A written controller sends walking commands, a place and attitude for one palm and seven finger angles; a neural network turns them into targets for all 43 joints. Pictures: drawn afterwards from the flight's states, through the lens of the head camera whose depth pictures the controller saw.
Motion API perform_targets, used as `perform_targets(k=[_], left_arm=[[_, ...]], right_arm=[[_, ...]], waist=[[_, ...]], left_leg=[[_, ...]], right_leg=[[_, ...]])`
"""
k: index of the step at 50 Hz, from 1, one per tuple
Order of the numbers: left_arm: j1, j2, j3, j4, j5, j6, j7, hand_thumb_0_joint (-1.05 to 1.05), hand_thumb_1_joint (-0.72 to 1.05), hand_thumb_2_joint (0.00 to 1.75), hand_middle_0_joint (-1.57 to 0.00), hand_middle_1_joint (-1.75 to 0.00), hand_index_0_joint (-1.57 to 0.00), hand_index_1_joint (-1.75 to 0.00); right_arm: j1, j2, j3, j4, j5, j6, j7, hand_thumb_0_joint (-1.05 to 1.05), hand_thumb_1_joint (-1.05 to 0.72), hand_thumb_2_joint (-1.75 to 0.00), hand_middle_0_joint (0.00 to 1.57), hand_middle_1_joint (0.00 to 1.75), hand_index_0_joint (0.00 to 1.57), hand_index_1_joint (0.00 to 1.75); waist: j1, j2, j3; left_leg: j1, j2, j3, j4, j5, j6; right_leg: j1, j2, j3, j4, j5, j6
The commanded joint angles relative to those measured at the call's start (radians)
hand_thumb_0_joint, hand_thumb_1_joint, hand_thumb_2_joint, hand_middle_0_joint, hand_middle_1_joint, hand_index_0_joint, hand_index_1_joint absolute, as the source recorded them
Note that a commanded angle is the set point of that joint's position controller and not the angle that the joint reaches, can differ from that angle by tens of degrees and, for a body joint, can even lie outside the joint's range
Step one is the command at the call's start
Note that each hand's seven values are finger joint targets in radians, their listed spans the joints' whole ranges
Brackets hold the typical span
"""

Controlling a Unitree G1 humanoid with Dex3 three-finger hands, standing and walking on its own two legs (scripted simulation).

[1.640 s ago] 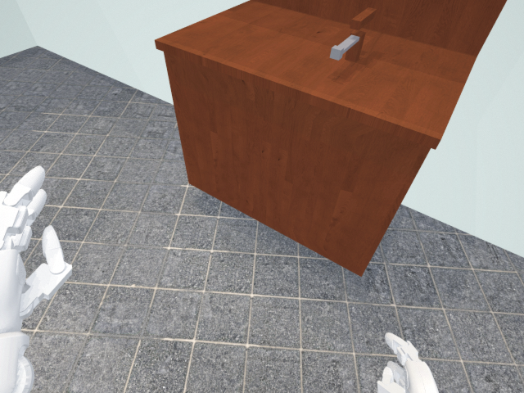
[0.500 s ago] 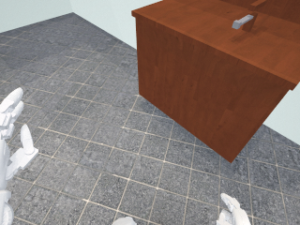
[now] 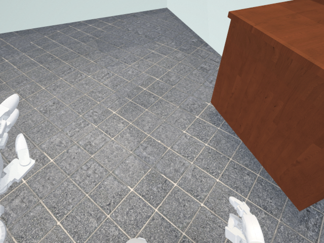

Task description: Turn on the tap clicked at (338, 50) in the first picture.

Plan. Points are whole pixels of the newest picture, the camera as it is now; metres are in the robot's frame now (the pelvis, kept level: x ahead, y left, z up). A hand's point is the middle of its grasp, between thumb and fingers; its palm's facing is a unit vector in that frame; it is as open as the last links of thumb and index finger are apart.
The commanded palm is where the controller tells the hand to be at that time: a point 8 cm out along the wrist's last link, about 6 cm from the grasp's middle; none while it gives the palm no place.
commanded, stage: walk around to get in front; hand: left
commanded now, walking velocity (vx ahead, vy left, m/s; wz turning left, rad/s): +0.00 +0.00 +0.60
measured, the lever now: out of the picture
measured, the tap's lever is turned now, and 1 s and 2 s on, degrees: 0 0 0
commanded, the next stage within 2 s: none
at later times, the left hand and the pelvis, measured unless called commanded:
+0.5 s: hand out of the picture +0.06 +0.31 +0.19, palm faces +0.60 -0.69 -0.41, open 7.4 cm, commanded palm +0.00 +0.33 +0.19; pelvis -0.07 +0.01 +0.01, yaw +18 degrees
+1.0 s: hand out of the picture -0.06 +0.35 +0.19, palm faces +0.85 -0.40 -0.35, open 7.4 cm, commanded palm -0.13 +0.35 +0.19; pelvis -0.10 +0.03 -0.01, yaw +36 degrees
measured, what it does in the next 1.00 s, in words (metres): walks backwards, turning left: left foot, then right foot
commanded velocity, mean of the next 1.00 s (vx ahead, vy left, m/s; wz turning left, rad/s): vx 0.16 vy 0.00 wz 0.57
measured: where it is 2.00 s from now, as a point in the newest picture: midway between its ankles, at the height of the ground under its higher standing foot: outside the picture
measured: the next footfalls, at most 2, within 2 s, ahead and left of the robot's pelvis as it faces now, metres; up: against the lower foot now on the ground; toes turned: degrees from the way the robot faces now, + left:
left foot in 0.26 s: +0.00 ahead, +0.15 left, +0.00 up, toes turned +14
right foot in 0.60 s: -0.02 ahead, -0.10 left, +0.00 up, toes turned +18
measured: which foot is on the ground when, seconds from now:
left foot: up 0.00-0.24, down 0.26-0.60, up 0.62-0.94, down 0.96-1.00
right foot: down 0.00-0.26, up 0.28-0.58, down 0.60-0.96, up 0.98-1.00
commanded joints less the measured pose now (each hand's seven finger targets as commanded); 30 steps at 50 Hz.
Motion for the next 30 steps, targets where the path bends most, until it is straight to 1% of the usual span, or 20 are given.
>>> perform_targets(k=[1,3,4,6,8,10,11,12,13,14,15,16,18,20,23,25,27,28,29,30], left_arm=[[-0.117,0.123,0.053,-0.089,0.015,-0.026,0.037,0.0,0.9,0.9,-0.2,-0.3,-0.2,-0.3],[-0.158,0.14,0.063,-0.14,0.018,-0.043,0.034,0.0,0.9,0.9,-0.2,-0.3,-0.2,-0.3],[-0.151,0.147,0.066,-0.153,0.022,-0.053,0.037,0.0,0.9,0.9,-0.2,-0.3,-0.2,-0.3],[-0.152,0.16,0.086,-0.193,0.024,-0.066,0.047,0.0,0.9,0.9,-0.2,-0.3,-0.2,-0.3],[-0.123,0.167,0.105,-0.225,0.022,-0.073,0.059,0.0,0.9,0.9,-0.2,-0.3,-0.2,-0.3],[-0.105,0.149,0.106,-0.249,0.016,-0.077,0.066,0.0,0.9,0.9,-0.2,-0.3,-0.2,-0.3],[-0.092,0.145,0.108,-0.25,0.009,-0.079,0.066,0.0,0.9,0.9,-0.2,-0.3,-0.2,-0.3],[-0.106,0.138,0.094,-0.285,0.001,-0.085,0.063,0.0,0.9,0.9,-0.2,-0.3,-0.2,-0.3],[-0.083,0.134,0.083,-0.313,-0.006,-0.1,0.056,0.0,0.9,0.9,-0.2,-0.3,-0.2,-0.3],[-0.077,0.151,0.107,-0.265,0.014,-0.112,0.044,0.0,0.9,0.9,-0.2,-0.3,-0.2,-0.3],[-0.088,0.153,0.109,-0.255,0.029,-0.117,0.031,0.0,0.9,0.9,-0.2,-0.3,-0.2,-0.3],[-0.086,0.14,0.095,-0.265,0.032,-0.119,0.023,0.0,0.9,0.9,-0.2,-0.3,-0.2,-0.3],[-0.041,0.12,0.091,-0.272,0.02,-0.113,0.022,0.0,0.9,0.9,-0.2,-0.3,-0.2,-0.3],[0.008,0.103,0.082,-0.256,0.002,-0.1,0.023,0.0,0.9,0.9,-0.2,-0.3,-0.2,-0.3],[0.009,0.131,0.101,-0.24,-0.009,-0.078,0.027,0.0,0.9,0.9,-0.2,-0.3,-0.2,-0.3],[-0.023,0.116,0.085,-0.228,-0.012,-0.066,0.027,0.0,0.9,0.9,-0.2,-0.3,-0.2,-0.3],[-0.045,0.117,0.085,-0.199,-0.013,-0.049,0.024,0.0,0.9,0.9,-0.2,-0.3,-0.2,-0.3],[-0.059,0.122,0.087,-0.2,-0.008,-0.041,0.023,0.0,0.9,0.9,-0.2,-0.3,-0.2,-0.3],[-0.088,0.121,0.072,-0.192,-0.002,-0.034,0.021,0.0,0.9,0.9,-0.2,-0.3,-0.2,-0.3],[-0.109,0.169,0.091,-0.17,0.013,-0.024,0.027,0.0,0.9,0.9,-0.2,-0.3,-0.2,-0.3]], right_arm=[[-0.043,-0.145,-0.072,-0.127,-0.017,-0.029,-0.019,0.0,-0.9,-0.9,0.2,0.3,0.2,0.3],[-0.091,-0.138,-0.058,-0.131,-0.013,-0.013,-0.029,0.0,-0.9,-0.9,0.2,0.3,0.2,0.3],[-0.107,-0.133,-0.056,-0.136,-0.015,-0.015,-0.043,0.0,-0.9,-0.9,0.2,0.3,0.2,0.3],[-0.109,-0.132,-0.056,-0.144,-0.025,-0.016,-0.059,0.0,-0.9,-0.9,0.2,0.3,0.2,0.3],[-0.102,-0.13,-0.061,-0.153,-0.033,-0.019,-0.066,0.0,-0.9,-0.9,0.2,0.3,0.2,0.3],[-0.058,-0.128,-0.061,-0.149,-0.036,-0.019,-0.062,0.0,-0.9,-0.9,0.2,0.3,0.2,0.3],[-0.035,-0.134,-0.066,-0.149,-0.035,-0.014,-0.061,0.0,-0.9,-0.9,0.2,0.3,0.2,0.3],[-0.03,-0.161,-0.075,-0.162,-0.027,-0.017,-0.059,0.0,-0.9,-0.9,0.2,0.3,0.2,0.3],[-0.037,-0.188,-0.083,-0.182,-0.018,-0.03,-0.052,0.0,-0.9,-0.9,0.2,0.3,0.2,0.3],[-0.008,-0.151,-0.07,-0.148,-0.026,-0.045,-0.034,0.0,-0.9,-0.9,0.2,0.3,0.2,0.3],[-0.02,-0.162,-0.081,-0.128,-0.023,-0.054,-0.021,0.0,-0.9,-0.9,0.2,0.3,0.2,0.3],[-0.028,-0.175,-0.095,-0.123,-0.01,-0.061,-0.008,0.0,-0.9,-0.9,0.2,0.3,0.2,0.3],[-0.023,-0.18,-0.099,-0.127,0.003,-0.073,0.002,0.0,-0.9,-0.9,0.2,0.3,0.2,0.3],[-0.022,-0.176,-0.089,-0.125,0.006,-0.077,0.003,0.0,-0.9,-0.9,0.2,0.3,0.2,0.3],[-0.023,-0.175,-0.078,-0.123,0.002,-0.083,-0.009,0.0,-0.9,-0.9,0.2,0.3,0.2,0.3],[-0.033,-0.166,-0.07,-0.12,-0.005,-0.08,-0.015,0.0,-0.9,-0.9,0.2,0.3,0.2,0.3],[-0.05,-0.162,-0.066,-0.117,-0.012,-0.07,-0.014,0.0,-0.9,-0.9,0.2,0.3,0.2,0.3],[-0.057,-0.158,-0.062,-0.119,-0.012,-0.064,-0.013,0.0,-0.9,-0.9,0.2,0.3,0.2,0.3],[-0.067,-0.135,-0.053,-0.121,-0.007,-0.054,-0.011,0.0,-0.9,-0.9,0.2,0.3,0.2,0.3],[-0.072,-0.115,-0.05,-0.128,-0.011,-0.042,-0.011,0.0,-0.9,-0.9,0.2,0.3,0.2,0.3]], waist=[[-0.034,-0.253,-0.098],[-0.028,-0.208,-0.091],[-0.026,-0.207,-0.072],[-0.014,-0.227,-0.088],[0.001,-0.204,-0.107],[-0.022,-0.16,-0.142],[-0.043,-0.092,-0.162],[-0.049,0.057,-0.168],[-0.04,0.328,-0.141],[-0.045,0.32,-0.132],[-0.055,0.241,-0.115],[-0.05,0.164,-0.109],[-0.039,0.157,-0.116],[-0.042,0.212,-0.108],[-0.046,0.219,-0.103],[-0.041,0.215,-0.106],[-0.021,0.182,-0.12],[-0.013,0.175,-0.124],[-0.01,0.076,-0.128],[-0.005,-0.196,-0.106]], left_leg=[[-0.144,-0.002,0.082,0.523,-0.135,-0.019],[-0.107,0.033,0.107,0.482,-0.114,-0.032],[-0.061,0.045,0.125,0.394,-0.117,-0.026],[0.032,0.05,0.163,0.212,-0.134,-0.006],[0.072,0.043,0.199,0.052,-0.147,0.006],[0.156,0.016,0.221,-0.152,-0.046,0.011],[0.229,-0.001,0.23,-0.259,0.048,0.015],[0.276,0.095,0.093,-0.33,0.185,0.059],[0.357,0.324,-0.203,-0.359,0.606,0.159],[0.306,0.401,-0.383,-0.381,0.658,0.237],[0.284,0.386,-0.371,-0.358,0.589,0.25],[0.273,0.34,-0.28,-0.326,0.531,0.236],[0.186,0.242,-0.136,-0.335,0.384,0.179],[0.104,0.212,-0.127,-0.375,0.248,0.16],[0.085,0.209,-0.179,-0.428,0.062,0.159],[0.072,0.203,-0.206,-0.443,-0.004,0.158],[0.028,0.17,-0.187,-0.439,-0.077,0.14],[-0.006,0.138,-0.151,-0.409,-0.141,0.119],[-0.088,0.094,-0.116,-0.28,-0.212,0.091],[-0.259,-0.014,0.029,0.03,-0.265,0.027]], right_leg=[[0.068,-0.389,0.362,-0.303,0.1,-0.142],[0.061,-0.345,0.163,-0.269,0.176,-0.128],[0.037,-0.33,0.106,-0.265,0.201,-0.116],[0.02,-0.327,0.064,-0.253,0.168,-0.109],[0.057,-0.337,0.057,-0.222,0.174,-0.116],[0.065,-0.319,0.041,-0.123,0.205,-0.081],[0.053,-0.287,0.013,-0.014,0.208,-0.042],[-0.021,-0.212,-0.031,0.177,0.146,0.012],[-0.247,-0.087,-0.065,0.402,-0.248,0.081],[-0.303,-0.076,0.029,0.556,-0.375,0.071],[-0.333,-0.091,0.081,0.611,-0.319,0.066],[-0.33,-0.095,0.083,0.59,-0.263,0.065],[-0.213,-0.067,0.037,0.473,-0.178,0.071],[-0.117,-0.031,0.01,0.372,-0.175,0.075],[-0.06,0.003,0.005,0.259,-0.192,0.072],[0.001,0.02,0.005,0.157,-0.222,0.067],[0.128,0.038,-0.013,-0.012,-0.186,0.05],[0.195,0.03,-0.023,-0.127,-0.143,0.035],[0.256,-0.062,0.061,-0.258,-0.15,-0.012],[0.274,-0.309,0.37,-0.393,-0.345,-0.118]])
